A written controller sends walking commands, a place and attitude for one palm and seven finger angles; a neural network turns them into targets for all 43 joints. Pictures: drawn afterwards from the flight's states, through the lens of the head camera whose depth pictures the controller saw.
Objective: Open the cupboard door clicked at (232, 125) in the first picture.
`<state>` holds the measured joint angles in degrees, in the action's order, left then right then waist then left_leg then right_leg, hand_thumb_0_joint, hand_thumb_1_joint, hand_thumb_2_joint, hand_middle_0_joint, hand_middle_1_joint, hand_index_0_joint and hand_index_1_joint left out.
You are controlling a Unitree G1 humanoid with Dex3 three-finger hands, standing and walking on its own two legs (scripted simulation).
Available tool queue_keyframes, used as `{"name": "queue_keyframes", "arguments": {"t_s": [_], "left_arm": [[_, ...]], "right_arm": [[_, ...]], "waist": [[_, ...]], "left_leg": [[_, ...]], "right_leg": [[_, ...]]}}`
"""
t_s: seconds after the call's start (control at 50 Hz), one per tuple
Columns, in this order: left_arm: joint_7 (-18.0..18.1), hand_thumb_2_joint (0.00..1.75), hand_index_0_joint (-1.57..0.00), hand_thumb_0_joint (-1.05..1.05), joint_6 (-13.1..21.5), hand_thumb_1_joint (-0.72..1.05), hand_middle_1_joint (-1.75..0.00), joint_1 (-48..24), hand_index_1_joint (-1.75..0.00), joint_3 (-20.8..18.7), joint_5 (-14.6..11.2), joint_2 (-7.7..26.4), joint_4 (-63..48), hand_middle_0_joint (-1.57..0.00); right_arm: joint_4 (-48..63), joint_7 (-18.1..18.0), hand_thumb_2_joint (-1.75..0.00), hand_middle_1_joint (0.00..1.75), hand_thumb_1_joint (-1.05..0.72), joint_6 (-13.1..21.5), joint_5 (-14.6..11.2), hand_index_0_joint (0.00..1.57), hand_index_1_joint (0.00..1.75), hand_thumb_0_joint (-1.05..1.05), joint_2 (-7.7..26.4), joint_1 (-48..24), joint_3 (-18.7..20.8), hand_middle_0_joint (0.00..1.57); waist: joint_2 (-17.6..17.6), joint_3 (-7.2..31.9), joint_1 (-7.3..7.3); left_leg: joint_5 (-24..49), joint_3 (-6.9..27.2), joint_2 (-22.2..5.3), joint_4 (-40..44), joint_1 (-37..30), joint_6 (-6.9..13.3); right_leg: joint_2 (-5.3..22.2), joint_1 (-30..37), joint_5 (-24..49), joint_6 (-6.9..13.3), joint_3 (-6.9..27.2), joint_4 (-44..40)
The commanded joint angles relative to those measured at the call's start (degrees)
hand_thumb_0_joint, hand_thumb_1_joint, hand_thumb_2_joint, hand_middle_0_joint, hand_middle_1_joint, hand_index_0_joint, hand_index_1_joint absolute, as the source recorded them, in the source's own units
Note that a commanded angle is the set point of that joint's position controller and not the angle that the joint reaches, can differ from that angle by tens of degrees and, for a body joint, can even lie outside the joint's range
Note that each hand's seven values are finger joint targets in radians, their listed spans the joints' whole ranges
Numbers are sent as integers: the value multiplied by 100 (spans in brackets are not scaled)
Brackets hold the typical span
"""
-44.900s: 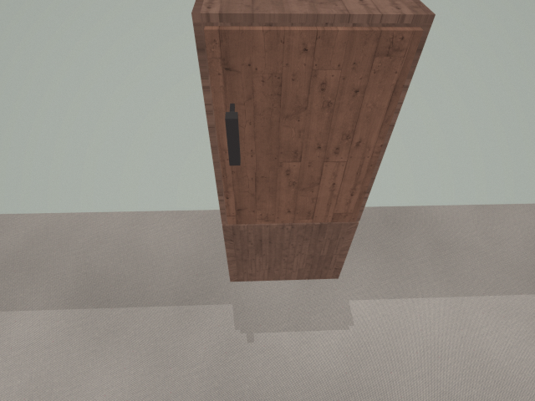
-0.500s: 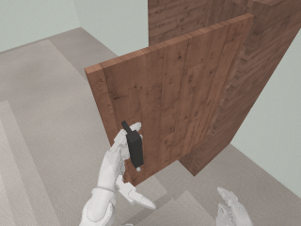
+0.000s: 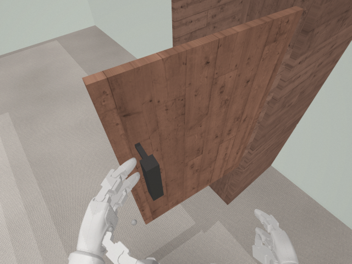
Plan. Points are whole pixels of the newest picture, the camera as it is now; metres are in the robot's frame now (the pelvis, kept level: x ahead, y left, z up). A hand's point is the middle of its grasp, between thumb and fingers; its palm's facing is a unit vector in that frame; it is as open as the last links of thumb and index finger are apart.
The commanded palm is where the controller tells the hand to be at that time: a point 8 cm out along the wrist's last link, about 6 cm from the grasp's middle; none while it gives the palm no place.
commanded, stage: slide the hand sideways off the handle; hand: left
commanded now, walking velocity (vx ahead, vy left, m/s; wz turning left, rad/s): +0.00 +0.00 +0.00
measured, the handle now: (148, 171) +0.29 +0.07 +0.09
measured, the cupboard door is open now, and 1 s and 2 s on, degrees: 83 83 83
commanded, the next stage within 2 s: draw the hand back to the body in 0.34 s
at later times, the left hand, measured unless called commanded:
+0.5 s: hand (104, 238) +0.16 +0.13 +0.08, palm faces -0.12 -0.99 -0.02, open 16.3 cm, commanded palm +0.14 +0.20 +0.10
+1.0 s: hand (56, 223) +0.17 +0.19 +0.14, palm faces +0.00 -0.99 -0.16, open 16.0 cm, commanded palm +0.14 +0.25 +0.16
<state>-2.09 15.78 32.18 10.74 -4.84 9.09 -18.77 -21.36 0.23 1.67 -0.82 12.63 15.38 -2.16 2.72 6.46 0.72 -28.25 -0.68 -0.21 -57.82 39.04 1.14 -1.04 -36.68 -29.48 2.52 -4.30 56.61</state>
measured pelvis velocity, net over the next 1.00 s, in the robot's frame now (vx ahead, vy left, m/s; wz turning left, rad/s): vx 0.00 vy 0.02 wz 0.00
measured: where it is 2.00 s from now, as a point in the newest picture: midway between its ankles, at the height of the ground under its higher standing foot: outside the picture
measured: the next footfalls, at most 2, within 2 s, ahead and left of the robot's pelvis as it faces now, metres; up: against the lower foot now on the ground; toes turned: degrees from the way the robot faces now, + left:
none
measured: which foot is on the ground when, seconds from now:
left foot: down 0.00-1.00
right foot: down 0.00-1.00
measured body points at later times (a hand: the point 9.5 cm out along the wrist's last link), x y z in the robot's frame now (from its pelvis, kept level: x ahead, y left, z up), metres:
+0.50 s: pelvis -0.01 +0.00 +0.00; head +0.02 -0.01 +0.45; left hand +0.16 +0.19 +0.09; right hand +0.18 -0.24 -0.07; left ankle +0.01 +0.11 -0.68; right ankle -0.01 -0.09 -0.68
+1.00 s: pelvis +0.00 +0.02 +0.02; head -0.01 +0.02 +0.47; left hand +0.17 +0.25 +0.15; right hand +0.19 -0.20 -0.03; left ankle +0.01 +0.11 -0.68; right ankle -0.01 -0.09 -0.68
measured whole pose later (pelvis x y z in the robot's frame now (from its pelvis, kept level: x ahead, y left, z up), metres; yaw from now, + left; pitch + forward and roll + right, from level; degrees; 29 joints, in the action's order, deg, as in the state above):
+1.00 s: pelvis +0.00 +0.02 +0.02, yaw +0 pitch +4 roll -3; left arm -8.7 5.1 35.6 -6.6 -12.4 17.5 -27.0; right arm -25.6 -4.0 6.7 -3.3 13.3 16.2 -2.8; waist 3.1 7.6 -1.6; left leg -25.6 -0.1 -0.2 -51.0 29.9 2.4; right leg -1.5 -26.0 -25.1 1.1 -4.5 46.5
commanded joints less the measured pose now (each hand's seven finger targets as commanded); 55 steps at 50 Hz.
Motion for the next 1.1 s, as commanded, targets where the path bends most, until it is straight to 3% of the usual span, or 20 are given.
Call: {"name": "queue_keyframes", "arguments": {"t_s": [0.0, 0.08, 0.22, 0.34, 0.4, 0.42, 0.48, 0.54, 0.58, 0.6, 0.64, 0.7, 0.78, 0.82, 0.88, 0.92, 0.94, 0.96, 1.0, 1.08], "left_arm": [[-118, 30, -15, 0, 307, -50, -30, 170, -30, -802, -282, 352, -1190, -15], [-289, 30, -15, 0, 279, -50, -30, 438, -30, -1250, -496, 553, -1142, -15], [-690, 30, -15, 0, 477, -50, -30, 648, -30, -1734, -852, 794, -1094, -15], [-1191, 30, -15, 0, 748, -50, -30, 482, -30, -1274, -1046, 607, -1261, -15], [-1223, 30, -15, 0, 734, -50, -30, 208, -30, -1305, -994, 766, -1157, -15], [-1188, 30, -15, 0, 712, -50, -30, 176, -30, -1248, -956, 724, -1184, -15], [-947, 30, -15, 0, 576, -50, -30, 43, -30, -1679, -909, 1131, -1453, -15], [-812, 30, -15, 0, 334, -50, -30, 361, -30, -1774, -961, 1006, -1515, -15], [-806, 30, -15, 0, 174, -50, -30, 406, -30, -1691, -982, 926, -1578, -15], [-821, 30, -15, 0, 81, -50, -30, 490, -30, -1680, -998, 892, -1487, -15], [-901, 30, -15, 0, -68, -50, -30, 345, -30, -1669, -1025, 940, -1544, -15], [-972, 30, -15, 0, -199, -50, -30, 354, -30, -1698, -1040, 982, -1741, -15], [-1004, 30, -15, 0, -350, -50, -30, 271, -30, -2112, -1148, 1237, -1758, -15], [-1054, 30, -15, 0, -380, -50, -30, 222, -30, -2119, -1198, 1178, -1870, -15], [-1116, 34, -15, 0, -456, -40, -30, 91, -30, -2244, -1236, 1278, -1948, -15], [-1190, 37, -16, 0, -543, -32, -30, 67, -30, -2299, -1291, 1314, -2003, -16], [-258, 39, -16, 0, -736, -29, -30, 165, -30, -2498, -419, 2001, -2547, -16], [135, 40, -16, 0, -923, -26, -30, 454, -30, -2192, -312, 1450, -2429, -16], [527, 43, -16, 0, -1145, -18, -30, 535, -30, -1971, -79, 1224, -2261, -16], [865, 50, -17, 0, -1210, -5, -30, 188, -30, -2216, 133, 1570, -2344, -17]], "right_arm": [[978, -102, -90, 30, -90, 334, -44, 20, 30, 0, 559, -285, 330, 20], [942, -166, -90, 30, -90, 318, -77, 20, 30, 0, 535, -355, 355, 20], [856, -240, -90, 30, -90, 346, -124, 20, 30, 0, 543, -437, 407, 20], [822, -279, -90, 30, -90, 551, -149, 20, 30, 0, 630, -392, 427, 20], [775, -308, -90, 30, -90, 614, -140, 20, 30, 0, 690, -374, 437, 20], [802, -309, -90, 30, -90, 629, -137, 20, 30, 0, 687, -385, 429, 20], [818, -339, -90, 30, -90, 609, -164, 20, 30, 0, 671, -407, 425, 20], [878, -339, -90, 30, -90, 576, -217, 20, 30, 0, 580, -462, 387, 20], [889, -329, -90, 30, -90, 581, -235, 20, 30, 0, 584, -513, 355, 20], [881, -329, -90, 30, -90, 575, -242, 20, 30, 0, 577, -512, 343, 20], [860, -339, -90, 30, -90, 603, -246, 20, 30, 0, 624, -516, 318, 20], [856, -344, -90, 30, -90, 685, -247, 20, 30, 0, 639, -543, 281, 20], [753, -360, -90, 30, -90, 765, -247, 20, 30, 0, 672, -562, 272, 20], [735, -355, -90, 30, -90, 820, -266, 20, 30, 0, 672, -565, 250, 20], [653, -353, -90, 30, -90, 915, -268, 20, 30, 0, 718, -559, 250, 20], [603, -346, -90, 30, -90, 982, -285, 20, 30, 0, 720, -575, 237, 20], [692, -527, -90, 30, -90, 852, -213, 20, 30, 0, 602, -587, 262, 20], [654, -579, -90, 30, -90, 797, -168, 20, 30, 0, 536, -525, 207, 20], [526, -588, -90, 30, -90, 705, -147, 20, 30, 0, 532, -545, 170, 20], [362, -624, -90, 30, -90, 661, -76, 20, 30, 0, 613, -690, 153, 20]], "waist": [[-495, 812, 14], [-472, 811, -91], [-399, 749, -79], [-349, 729, 135], [-341, 592, 156], [-226, 613, 119], [-35, 792, -30], [-34, 849, -135], [71, 795, -139], [-108, 649, -108], [-105, 482, -42], [41, 495, -88], [-154, 383, -126], [56, 359, -134], [-41, 467, -140], [129, 460, -143], [174, 375, -520], [244, 86, -345], [153, -198, -286], [177, -220, -315]], "left_leg": [[1345, 138, 125, 659, -348, 60], [1357, 137, 146, 611, -212, 38], [1251, 134, 152, 481, -72, 6], [1270, 225, 134, 409, -189, 53], [1107, 243, 104, 407, -119, 69], [1044, 240, 104, 445, -154, 74], [997, 259, 78, 641, -352, 86], [1101, 264, 69, 858, -540, 74], [1241, 298, 59, 978, -675, 83], [1202, 301, 46, 1036, -656, 77], [1117, 304, 36, 1104, -698, 84], [1255, 352, 24, 1252, -912, 86], [1245, 384, 5, 1370, -980, 81], [1298, 392, 5, 1457, -1118, 62], [1438, 444, -13, 1549, -1302, 61], [1539, 453, -10, 1617, -1420, 50], [1364, 389, -106, 1922, -1362, 32], [1217, 359, -75, 2026, -1417, 1], [1280, 403, -131, 2199, -1548, 6], [1407, 425, -155, 2560, -1936, 20]], "right_leg": [[50, 656, 1942, -173, 468, -1050], [107, 869, 2131, -215, 631, -1124], [193, 870, 2118, -299, 829, -1212], [176, 509, 2045, -338, 735, -1192], [127, 274, 1482, -264, 655, -1183], [92, 195, 1207, -217, 590, -1157], [19, 313, 879, -128, 482, -1183], [-22, 516, 1077, -118, 328, -1195], [-50, 578, 1312, -111, 230, -1199], [-59, 568, 1303, -132, 189, -1245], [-58, 541, 1240, -160, 192, -1364], [-74, 644, 1354, -131, 112, -1380], [-99, 766, 1337, -128, 81, -1526], [-95, 794, 1385, -123, 43, -1550], [-118, 922, 1506, -120, 0, -1604], [-102, 983, 1627, -124, -11, -1665], [-3, 1241, 1493, -33, 399, -2015], [29, 1213, 1389, -21, 380, -2151], [37, 1331, 1416, -40, 296, -2269], [64, 1734, 1484, -49, 281, -2577]]}}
